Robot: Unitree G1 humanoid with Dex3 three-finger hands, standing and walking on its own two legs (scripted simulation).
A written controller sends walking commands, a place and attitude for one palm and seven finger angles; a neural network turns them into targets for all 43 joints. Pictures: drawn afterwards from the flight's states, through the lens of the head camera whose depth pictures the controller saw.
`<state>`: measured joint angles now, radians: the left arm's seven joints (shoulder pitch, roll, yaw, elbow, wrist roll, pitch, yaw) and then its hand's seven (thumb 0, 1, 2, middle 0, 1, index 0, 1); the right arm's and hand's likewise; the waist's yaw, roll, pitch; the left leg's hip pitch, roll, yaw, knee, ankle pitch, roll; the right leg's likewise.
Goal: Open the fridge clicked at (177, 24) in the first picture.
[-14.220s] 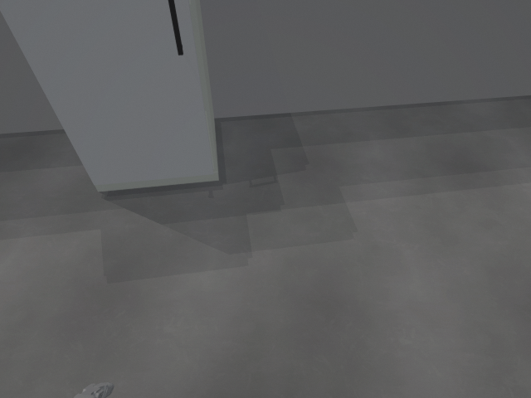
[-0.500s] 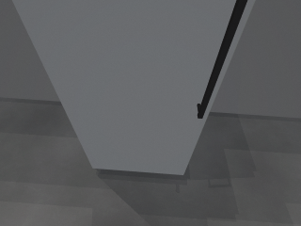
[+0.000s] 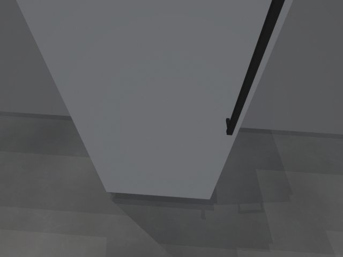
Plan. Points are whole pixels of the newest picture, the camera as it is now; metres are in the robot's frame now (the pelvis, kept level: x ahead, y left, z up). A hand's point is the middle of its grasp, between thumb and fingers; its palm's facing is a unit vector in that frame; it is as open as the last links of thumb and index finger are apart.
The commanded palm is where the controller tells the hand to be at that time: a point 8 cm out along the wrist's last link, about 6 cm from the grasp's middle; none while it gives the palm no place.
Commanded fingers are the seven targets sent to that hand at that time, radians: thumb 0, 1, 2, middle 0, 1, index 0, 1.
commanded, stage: look again from close up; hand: right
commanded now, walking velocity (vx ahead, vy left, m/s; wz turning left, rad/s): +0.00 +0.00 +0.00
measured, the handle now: (249, 69) +0.52 -0.16 +0.19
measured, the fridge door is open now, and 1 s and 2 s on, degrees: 0 0 0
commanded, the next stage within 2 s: raise the hand to about handle height in 0.24 s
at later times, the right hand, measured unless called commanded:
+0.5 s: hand (270, 250) +0.17 -0.21 -0.04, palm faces +0.29 +0.95 -0.10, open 7.5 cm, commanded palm +0.10 -0.25 -0.05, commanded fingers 0.00 -0.69 -0.81 0.22 0.44 0.22 0.44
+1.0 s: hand (290, 244) +0.17 -0.23 +0.01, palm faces +0.01 +1.00 -0.05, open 10.0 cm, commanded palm +0.14 -0.29 +0.02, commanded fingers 0.00 -0.11 -0.56 0.26 0.81 0.26 0.81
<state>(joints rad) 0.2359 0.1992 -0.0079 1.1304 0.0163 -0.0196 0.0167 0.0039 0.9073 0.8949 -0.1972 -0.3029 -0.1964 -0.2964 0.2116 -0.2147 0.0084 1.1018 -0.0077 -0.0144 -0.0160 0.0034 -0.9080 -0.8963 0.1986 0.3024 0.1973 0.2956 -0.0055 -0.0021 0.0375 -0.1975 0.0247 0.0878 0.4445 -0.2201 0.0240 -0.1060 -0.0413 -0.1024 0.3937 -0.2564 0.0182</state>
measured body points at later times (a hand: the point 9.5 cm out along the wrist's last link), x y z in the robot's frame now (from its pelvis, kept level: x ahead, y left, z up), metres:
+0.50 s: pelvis -0.02 +0.00 -0.01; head -0.01 +0.01 +0.44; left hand +0.08 +0.24 -0.13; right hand +0.15 -0.25 -0.03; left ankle +0.01 +0.10 -0.74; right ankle -0.03 -0.13 -0.74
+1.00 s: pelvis -0.03 -0.02 -0.06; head +0.00 -0.03 +0.39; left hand +0.17 +0.18 -0.12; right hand +0.16 -0.28 +0.01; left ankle +0.01 +0.10 -0.74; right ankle -0.03 -0.13 -0.74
